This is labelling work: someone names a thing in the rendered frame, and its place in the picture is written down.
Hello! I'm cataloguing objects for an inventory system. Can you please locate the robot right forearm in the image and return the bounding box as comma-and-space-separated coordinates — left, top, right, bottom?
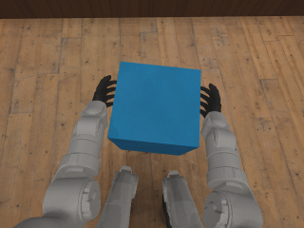
200, 111, 263, 227

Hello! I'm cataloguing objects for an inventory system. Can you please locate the left robot upper arm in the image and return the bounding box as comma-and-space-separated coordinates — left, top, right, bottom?
12, 177, 101, 228

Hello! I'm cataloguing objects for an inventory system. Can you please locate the right robot hand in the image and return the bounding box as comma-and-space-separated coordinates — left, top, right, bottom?
199, 83, 221, 119

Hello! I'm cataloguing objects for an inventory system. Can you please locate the left robot thigh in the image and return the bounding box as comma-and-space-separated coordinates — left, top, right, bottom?
96, 169, 139, 228

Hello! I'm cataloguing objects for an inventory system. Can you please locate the carton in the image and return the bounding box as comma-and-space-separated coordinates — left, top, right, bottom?
107, 61, 201, 156

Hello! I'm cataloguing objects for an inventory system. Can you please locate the robot left forearm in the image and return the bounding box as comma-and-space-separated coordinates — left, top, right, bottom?
43, 100, 108, 214

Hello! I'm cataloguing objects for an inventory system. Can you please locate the right robot upper arm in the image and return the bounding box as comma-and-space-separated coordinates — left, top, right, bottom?
202, 189, 263, 228

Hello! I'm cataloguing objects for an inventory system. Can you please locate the robot right foot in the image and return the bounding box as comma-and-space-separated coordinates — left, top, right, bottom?
162, 194, 172, 228

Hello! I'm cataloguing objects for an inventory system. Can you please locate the left robot hand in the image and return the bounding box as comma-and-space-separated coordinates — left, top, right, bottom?
92, 75, 117, 108

